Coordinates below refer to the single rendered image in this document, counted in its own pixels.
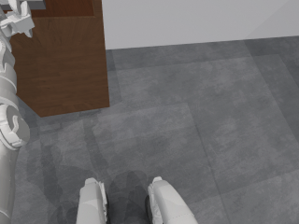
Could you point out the drawer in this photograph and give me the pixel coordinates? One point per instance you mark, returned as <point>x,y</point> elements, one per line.
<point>63,8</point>

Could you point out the robot left hand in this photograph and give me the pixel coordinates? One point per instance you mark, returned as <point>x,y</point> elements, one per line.
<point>17,21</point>

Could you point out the cabinet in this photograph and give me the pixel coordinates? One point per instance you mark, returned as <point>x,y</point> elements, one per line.
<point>62,68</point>

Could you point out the left robot forearm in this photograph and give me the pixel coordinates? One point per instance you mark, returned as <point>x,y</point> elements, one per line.
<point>8,76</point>

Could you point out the robot left upper arm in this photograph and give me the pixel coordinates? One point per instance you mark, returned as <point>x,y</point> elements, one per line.
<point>14,133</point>

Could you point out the handle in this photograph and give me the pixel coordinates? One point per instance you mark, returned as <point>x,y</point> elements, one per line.
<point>33,5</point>

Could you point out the robot right shin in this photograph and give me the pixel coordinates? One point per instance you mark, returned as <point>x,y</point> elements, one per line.
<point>156,214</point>

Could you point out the robot right thigh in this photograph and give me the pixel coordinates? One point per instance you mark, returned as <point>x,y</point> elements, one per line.
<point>172,207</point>

